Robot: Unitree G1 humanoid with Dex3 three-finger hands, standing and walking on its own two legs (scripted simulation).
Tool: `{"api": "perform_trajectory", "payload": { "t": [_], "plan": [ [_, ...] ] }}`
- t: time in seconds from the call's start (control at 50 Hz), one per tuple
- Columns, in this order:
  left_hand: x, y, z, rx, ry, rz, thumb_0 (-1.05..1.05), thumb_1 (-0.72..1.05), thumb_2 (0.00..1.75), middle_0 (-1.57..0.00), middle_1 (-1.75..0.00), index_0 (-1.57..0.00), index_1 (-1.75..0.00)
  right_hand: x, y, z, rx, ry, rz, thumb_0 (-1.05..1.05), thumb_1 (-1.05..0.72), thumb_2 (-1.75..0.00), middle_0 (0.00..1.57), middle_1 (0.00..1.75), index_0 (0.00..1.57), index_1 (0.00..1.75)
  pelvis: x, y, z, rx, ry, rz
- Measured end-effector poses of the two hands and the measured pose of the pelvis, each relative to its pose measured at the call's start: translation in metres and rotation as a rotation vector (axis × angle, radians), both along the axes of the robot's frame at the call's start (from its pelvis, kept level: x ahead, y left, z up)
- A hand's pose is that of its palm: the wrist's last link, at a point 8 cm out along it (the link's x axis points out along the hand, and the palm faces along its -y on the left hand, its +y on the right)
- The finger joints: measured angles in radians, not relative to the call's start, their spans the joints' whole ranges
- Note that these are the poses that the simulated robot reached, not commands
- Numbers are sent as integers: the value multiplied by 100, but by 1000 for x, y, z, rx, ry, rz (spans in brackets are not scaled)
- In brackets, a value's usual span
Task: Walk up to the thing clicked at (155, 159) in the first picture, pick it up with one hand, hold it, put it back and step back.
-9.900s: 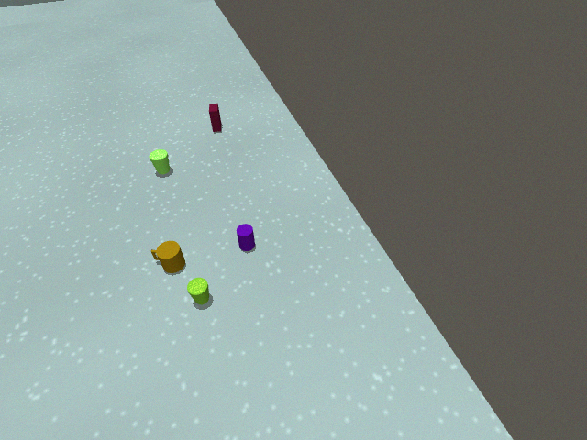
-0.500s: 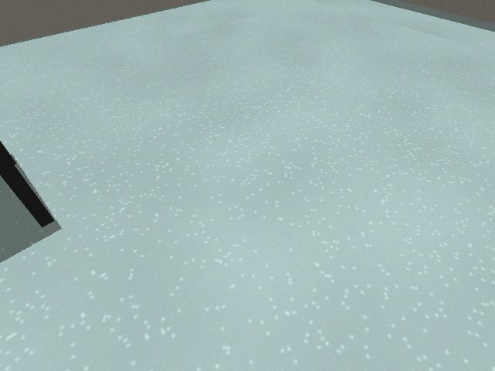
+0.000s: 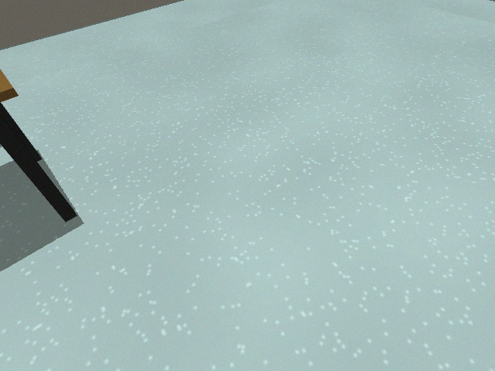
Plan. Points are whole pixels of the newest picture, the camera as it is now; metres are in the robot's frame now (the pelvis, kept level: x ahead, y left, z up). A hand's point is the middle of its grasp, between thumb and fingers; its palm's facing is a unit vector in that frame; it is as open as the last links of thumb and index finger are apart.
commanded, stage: walk up
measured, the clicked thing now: out of the picture +0.21 -1.20 -0.73
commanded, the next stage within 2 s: stand in 0.42 s
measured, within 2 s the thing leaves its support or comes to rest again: neither
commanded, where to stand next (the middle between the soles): +0.06 +0.00 m, yaw -2 degrees
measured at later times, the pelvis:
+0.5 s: pelvis +0.00 -0.01 +0.00, yaw +0 degrees
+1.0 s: pelvis +0.02 -0.01 +0.00, yaw +0 degrees
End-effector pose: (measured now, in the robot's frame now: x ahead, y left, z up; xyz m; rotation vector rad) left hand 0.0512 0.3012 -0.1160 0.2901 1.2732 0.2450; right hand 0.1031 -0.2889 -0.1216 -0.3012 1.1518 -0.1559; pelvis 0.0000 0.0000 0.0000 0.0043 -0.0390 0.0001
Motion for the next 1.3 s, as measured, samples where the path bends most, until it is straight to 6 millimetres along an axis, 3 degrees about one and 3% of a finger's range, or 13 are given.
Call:
{"api": "perform_trajectory", "payload": {
  "t": [0.12,0.3,0.58,1.0,1.3],
  "plan": [
    [13,-9,0,-10,-24,-8,0,90,90,-20,-30,-20,-30,-2,-5,0,-3,22,-5,0,-90,-90,20,30,20,30,3,-5,1,0,4,1],
    [31,-19,-3,-29,-48,-33,0,90,90,-20,-30,-20,-30,-22,-17,2,-28,70,-40,1,-90,-90,20,30,20,30,4,-8,1,-1,4,-1],
    [41,-15,-1,-18,-58,-56,0,90,90,-20,-30,-20,-30,-45,-18,0,-27,111,-68,1,-90,-90,20,30,20,30,7,-8,1,-3,3,-5],
    [34,-9,-1,-6,-13,-42,0,90,90,-20,-30,-20,-30,-30,-14,-2,-20,118,-41,1,-90,-90,20,30,20,30,18,-7,1,-5,21,-1],
    [53,-12,-1,-11,-48,-48,0,90,90,-20,-30,-20,-30,-4,-14,3,-31,68,-31,0,-90,-90,20,30,20,30,27,-6,2,-8,14,1]
  ]
}}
